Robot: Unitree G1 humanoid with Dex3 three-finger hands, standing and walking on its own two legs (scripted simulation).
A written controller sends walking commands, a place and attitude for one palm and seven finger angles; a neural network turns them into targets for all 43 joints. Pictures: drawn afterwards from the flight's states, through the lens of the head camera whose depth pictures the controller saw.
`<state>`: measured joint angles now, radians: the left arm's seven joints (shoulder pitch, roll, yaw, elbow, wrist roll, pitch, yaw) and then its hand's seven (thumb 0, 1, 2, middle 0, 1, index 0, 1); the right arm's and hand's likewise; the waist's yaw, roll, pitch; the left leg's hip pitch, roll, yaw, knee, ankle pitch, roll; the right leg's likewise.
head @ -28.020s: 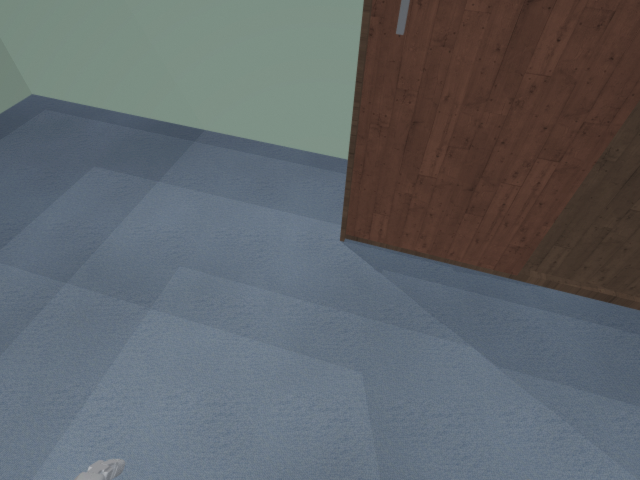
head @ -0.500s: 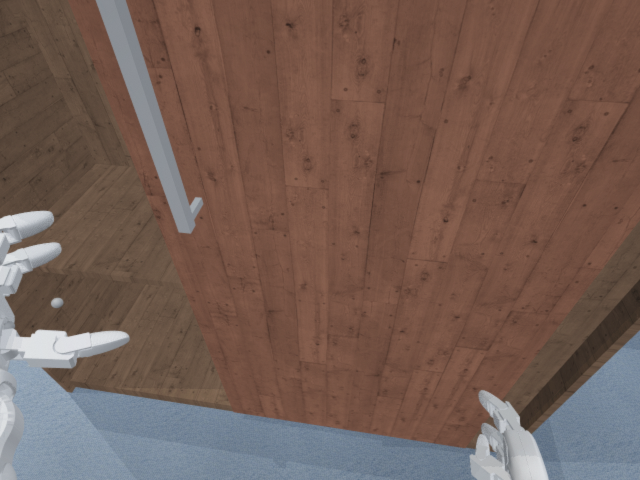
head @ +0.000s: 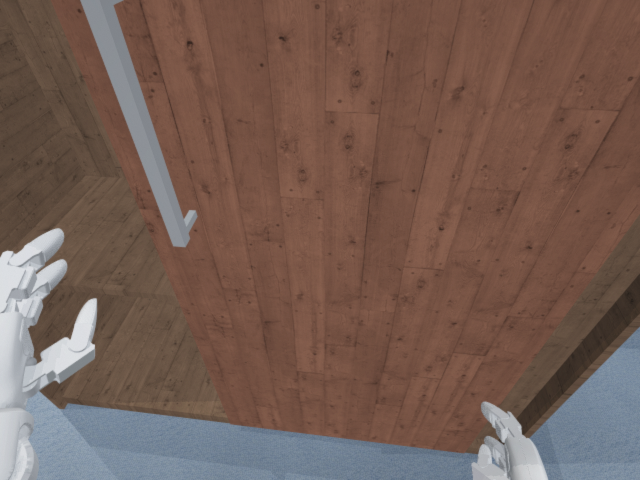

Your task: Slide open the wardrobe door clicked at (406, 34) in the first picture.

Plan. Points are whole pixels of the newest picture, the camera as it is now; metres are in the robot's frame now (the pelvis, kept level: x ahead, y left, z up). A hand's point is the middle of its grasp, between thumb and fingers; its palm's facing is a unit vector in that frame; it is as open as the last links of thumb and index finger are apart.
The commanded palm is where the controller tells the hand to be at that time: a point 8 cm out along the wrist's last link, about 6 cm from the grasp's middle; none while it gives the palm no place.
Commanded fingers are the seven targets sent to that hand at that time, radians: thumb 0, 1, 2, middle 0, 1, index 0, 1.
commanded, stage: draw the hand back to the body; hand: left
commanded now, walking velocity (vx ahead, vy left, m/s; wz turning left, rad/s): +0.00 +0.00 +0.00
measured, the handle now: (155, 137) +0.40 +0.26 +0.25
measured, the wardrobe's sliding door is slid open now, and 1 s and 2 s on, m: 0.56 0.56 0.56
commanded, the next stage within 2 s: step back with the hand held close in 0.36 s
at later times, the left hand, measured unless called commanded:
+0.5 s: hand (81, 338) +0.19 +0.26 +0.16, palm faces +0.47 -0.81 -0.35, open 7.4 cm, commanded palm +0.14 +0.30 +0.17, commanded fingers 0.00 0.90 0.90 -0.20 -0.30 -0.20 -0.30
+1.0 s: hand (27, 378) +0.15 +0.29 +0.15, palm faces +0.40 -0.79 -0.47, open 7.4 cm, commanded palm +0.08 +0.32 +0.17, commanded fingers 0.00 0.90 0.90 -0.20 -0.30 -0.20 -0.30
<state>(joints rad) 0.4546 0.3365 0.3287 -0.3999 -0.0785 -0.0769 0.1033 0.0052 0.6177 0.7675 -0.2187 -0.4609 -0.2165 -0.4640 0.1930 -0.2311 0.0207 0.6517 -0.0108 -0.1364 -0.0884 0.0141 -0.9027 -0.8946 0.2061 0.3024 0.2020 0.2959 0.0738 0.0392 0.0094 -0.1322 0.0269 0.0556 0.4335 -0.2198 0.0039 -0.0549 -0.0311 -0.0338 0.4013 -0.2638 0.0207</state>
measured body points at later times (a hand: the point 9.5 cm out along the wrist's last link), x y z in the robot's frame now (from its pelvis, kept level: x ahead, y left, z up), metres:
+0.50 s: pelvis +0.00 +0.00 +0.00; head -0.02 -0.02 +0.45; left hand +0.16 +0.30 +0.18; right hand +0.20 -0.22 -0.08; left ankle +0.02 +0.12 -0.74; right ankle -0.02 -0.13 -0.74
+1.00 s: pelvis -0.06 +0.02 -0.01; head -0.04 +0.04 +0.44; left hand +0.12 +0.33 +0.17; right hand +0.13 -0.21 -0.07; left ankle +0.02 +0.12 -0.74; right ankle -0.02 -0.13 -0.74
